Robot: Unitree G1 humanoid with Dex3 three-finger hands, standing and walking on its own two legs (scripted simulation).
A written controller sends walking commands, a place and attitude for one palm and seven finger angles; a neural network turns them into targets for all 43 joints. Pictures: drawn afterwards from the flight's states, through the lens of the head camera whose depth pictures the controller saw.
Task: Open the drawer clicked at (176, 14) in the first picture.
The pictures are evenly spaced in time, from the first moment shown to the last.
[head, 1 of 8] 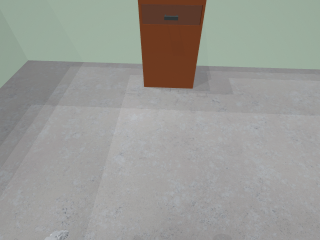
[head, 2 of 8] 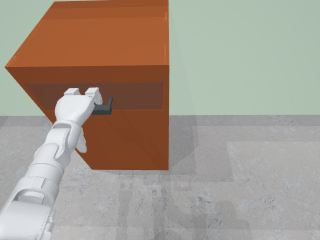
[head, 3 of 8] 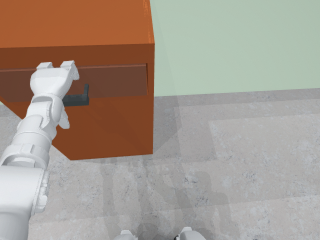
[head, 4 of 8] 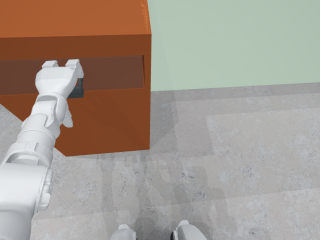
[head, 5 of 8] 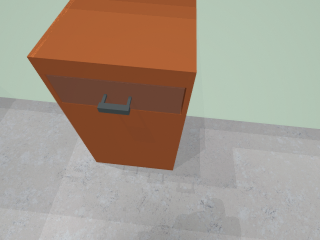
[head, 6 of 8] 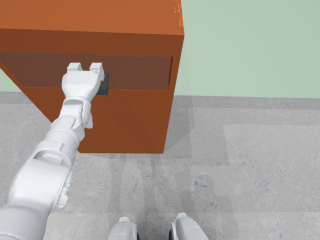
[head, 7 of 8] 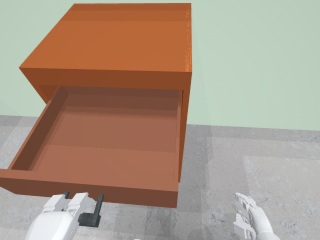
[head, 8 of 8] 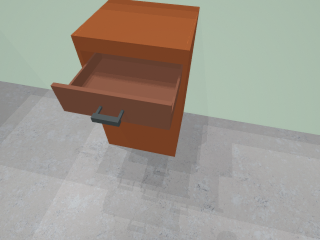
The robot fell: no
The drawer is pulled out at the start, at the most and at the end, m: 0.00 0.30 0.24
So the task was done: yes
